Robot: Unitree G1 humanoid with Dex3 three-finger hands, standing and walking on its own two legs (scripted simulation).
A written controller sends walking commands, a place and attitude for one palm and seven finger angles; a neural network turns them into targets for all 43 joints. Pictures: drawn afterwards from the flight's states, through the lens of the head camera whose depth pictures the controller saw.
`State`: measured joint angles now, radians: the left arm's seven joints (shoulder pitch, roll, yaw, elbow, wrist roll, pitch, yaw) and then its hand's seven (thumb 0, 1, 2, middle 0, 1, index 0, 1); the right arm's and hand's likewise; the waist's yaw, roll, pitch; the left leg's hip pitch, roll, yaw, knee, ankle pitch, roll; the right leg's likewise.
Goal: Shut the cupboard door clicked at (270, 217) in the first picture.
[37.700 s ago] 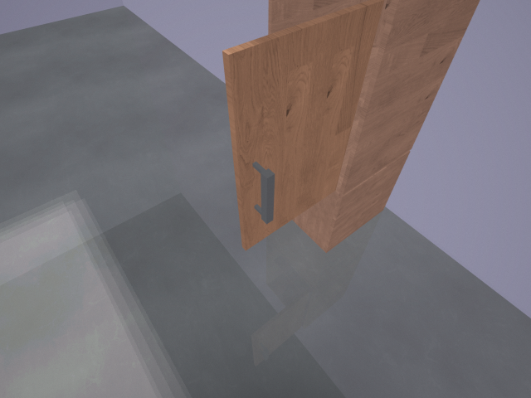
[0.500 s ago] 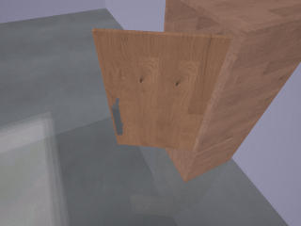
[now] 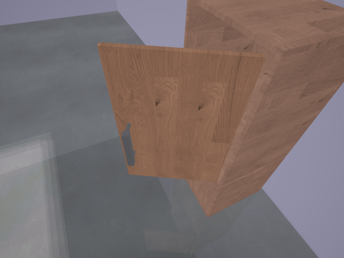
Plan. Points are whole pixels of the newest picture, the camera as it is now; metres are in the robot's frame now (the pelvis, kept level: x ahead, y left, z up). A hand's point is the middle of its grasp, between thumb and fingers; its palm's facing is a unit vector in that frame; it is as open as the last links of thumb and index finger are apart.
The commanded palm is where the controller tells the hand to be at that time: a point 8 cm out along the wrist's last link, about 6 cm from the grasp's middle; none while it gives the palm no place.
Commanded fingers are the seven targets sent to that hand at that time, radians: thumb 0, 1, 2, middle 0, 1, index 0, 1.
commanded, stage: come to a stop and stand still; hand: left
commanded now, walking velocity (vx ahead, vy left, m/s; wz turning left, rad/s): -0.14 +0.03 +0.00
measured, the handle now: (130, 145) +0.48 +0.17 -0.10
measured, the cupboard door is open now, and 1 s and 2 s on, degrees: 60 60 60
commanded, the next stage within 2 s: look again from close up in 0.76 s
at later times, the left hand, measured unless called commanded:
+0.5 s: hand out of the picture -0.01 +0.20 -0.17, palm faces +0.02 -0.97 -0.26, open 7.3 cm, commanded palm none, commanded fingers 0.00 0.90 0.90 -0.20 -0.30 -0.20 -0.30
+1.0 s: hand out of the picture -0.05 +0.17 -0.18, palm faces +0.02 -0.99 -0.17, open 7.3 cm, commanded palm none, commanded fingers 0.00 0.90 0.90 -0.20 -0.30 -0.20 -0.30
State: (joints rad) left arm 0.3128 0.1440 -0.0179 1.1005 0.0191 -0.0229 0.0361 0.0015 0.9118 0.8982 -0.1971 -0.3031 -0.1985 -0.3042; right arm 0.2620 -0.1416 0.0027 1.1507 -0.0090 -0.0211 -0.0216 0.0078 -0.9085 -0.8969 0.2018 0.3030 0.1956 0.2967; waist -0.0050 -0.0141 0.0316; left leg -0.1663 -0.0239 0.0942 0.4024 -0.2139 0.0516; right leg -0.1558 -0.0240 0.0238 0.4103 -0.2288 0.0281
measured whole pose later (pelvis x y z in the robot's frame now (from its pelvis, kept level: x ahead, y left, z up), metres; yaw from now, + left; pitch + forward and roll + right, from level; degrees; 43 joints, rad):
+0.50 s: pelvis -0.04 +0.01 -0.01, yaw +1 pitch -3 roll +0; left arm 0.30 0.19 -0.01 1.00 0.03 0.00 0.04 0.00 0.91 0.90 -0.20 -0.30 -0.20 -0.30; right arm 0.24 -0.19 -0.02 0.98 -0.02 0.00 -0.01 0.01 -0.91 -0.90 0.20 0.30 0.20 0.30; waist 0.00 0.02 -0.01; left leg -0.26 -0.04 0.09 0.52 -0.22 0.07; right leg -0.25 -0.04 0.02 0.55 -0.26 0.02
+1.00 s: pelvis -0.04 +0.00 +0.00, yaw +2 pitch -1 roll +0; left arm 0.34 0.17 -0.03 1.06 0.02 -0.01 0.03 0.00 0.91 0.90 -0.20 -0.30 -0.20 -0.30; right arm 0.31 -0.17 0.00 1.09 -0.01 -0.01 -0.01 0.01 -0.91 -0.90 0.20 0.30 0.20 0.30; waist -0.01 -0.03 0.01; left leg -0.25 -0.03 0.07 0.45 -0.18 0.05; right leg -0.23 -0.02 0.00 0.45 -0.20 0.02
